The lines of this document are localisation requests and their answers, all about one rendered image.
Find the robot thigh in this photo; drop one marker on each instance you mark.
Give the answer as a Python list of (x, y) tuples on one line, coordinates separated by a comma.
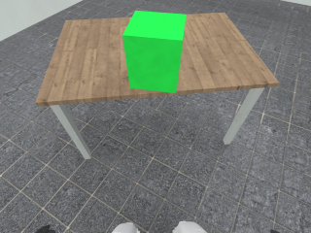
[(126, 228), (188, 227)]

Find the table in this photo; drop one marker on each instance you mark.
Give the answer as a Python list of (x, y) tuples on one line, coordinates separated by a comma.
[(89, 65)]

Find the right robot thigh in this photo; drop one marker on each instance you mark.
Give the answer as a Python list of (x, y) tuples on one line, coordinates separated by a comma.
[(188, 227)]

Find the left robot thigh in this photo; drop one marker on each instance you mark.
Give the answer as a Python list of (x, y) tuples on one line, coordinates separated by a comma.
[(126, 228)]

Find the carton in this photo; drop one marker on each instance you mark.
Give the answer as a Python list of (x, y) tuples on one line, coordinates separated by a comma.
[(153, 43)]

